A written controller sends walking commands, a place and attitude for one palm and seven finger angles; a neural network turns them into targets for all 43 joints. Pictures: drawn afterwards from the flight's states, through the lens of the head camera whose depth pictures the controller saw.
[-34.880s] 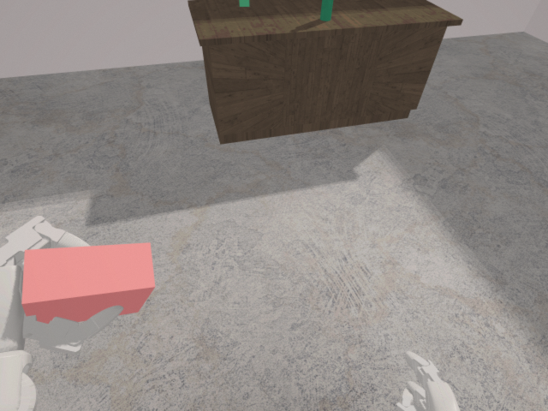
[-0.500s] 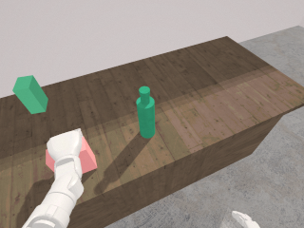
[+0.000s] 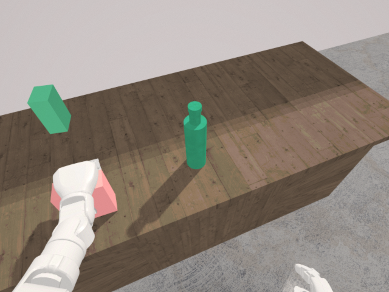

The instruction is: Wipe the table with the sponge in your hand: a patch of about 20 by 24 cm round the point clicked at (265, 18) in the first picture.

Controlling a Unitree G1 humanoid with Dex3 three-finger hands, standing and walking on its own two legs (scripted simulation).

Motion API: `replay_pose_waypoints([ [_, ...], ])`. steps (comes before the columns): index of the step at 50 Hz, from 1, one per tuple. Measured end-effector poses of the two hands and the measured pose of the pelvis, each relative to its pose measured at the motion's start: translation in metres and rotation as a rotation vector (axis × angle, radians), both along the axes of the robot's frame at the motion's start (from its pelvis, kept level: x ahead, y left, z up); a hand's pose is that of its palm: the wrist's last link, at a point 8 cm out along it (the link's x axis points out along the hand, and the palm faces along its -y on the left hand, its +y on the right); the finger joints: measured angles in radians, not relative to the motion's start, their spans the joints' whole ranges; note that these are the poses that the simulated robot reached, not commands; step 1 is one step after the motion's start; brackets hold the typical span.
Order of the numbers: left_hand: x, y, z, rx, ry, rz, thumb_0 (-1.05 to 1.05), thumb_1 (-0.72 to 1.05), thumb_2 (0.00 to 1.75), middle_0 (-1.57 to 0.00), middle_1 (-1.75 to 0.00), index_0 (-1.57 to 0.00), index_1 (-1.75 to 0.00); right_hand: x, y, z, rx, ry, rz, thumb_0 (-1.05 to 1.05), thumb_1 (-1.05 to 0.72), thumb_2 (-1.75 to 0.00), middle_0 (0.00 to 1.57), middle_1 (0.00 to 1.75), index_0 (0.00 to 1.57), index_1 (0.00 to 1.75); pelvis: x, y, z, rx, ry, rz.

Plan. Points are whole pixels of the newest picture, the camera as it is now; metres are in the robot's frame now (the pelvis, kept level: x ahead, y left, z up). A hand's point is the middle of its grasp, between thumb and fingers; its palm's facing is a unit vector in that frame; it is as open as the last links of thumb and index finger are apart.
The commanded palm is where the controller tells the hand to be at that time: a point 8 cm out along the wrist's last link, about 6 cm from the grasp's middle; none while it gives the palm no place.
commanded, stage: wipe forward along the middle lane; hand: left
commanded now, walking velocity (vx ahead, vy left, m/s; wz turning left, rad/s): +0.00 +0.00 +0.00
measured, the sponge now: (89, 201) +0.32 +0.29 -0.05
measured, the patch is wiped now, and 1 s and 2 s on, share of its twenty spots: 1.00 1.00 1.00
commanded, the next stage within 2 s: slide back across to the first lane in 1.44 s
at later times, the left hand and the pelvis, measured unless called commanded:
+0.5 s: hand (80, 175) +0.37 +0.32 -0.02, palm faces -0.12 +0.04 -0.99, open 9.6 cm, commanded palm +0.36 +0.31 +0.01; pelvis -0.04 -0.01 -0.02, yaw +0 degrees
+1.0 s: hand (74, 157) +0.42 +0.36 -0.02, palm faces -0.13 +0.02 -0.99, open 9.6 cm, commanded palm +0.42 +0.33 +0.01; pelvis -0.03 +0.02 -0.03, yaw -2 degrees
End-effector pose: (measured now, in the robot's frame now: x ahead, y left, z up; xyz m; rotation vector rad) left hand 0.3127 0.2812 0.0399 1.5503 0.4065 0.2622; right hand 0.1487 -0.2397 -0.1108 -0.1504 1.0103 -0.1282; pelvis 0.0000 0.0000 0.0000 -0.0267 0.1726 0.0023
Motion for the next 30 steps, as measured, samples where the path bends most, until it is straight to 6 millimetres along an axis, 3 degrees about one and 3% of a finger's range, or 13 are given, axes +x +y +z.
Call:
replay_pose_waypoints([
  [6,0.010,0.007,0.000,0.022,0.016,-0.011,-0.01,-0.48,1.10,-0.79,-1.36,-0.78,-1.41,-0.024,-0.005,-0.010,-0.006,0.047,-0.017,0.01,-0.91,-0.90,0.20,0.30,0.20,0.30,-0.008,-0.001,-0.005,-0.003,0.024,0.002],
  [17,0.023,0.016,-0.001,0.041,0.009,-0.014,0.00,-0.50,1.11,-0.80,-1.35,-0.79,-1.40,-0.087,-0.024,-0.028,-0.034,0.172,-0.065,0.01,-0.91,-0.90,0.20,0.30,0.20,0.30,-0.025,-0.005,-0.015,-0.009,0.067,0.001],
  [30,0.053,0.031,0.000,0.052,0.030,0.005,0.01,-0.50,1.11,-0.80,-1.35,-0.79,-1.40,-0.145,-0.036,-0.037,-0.067,0.266,-0.116,0.01,-0.91,-0.90,0.20,0.30,0.20,0.30,-0.040,-0.006,-0.028,-0.025,0.132,-0.007],
])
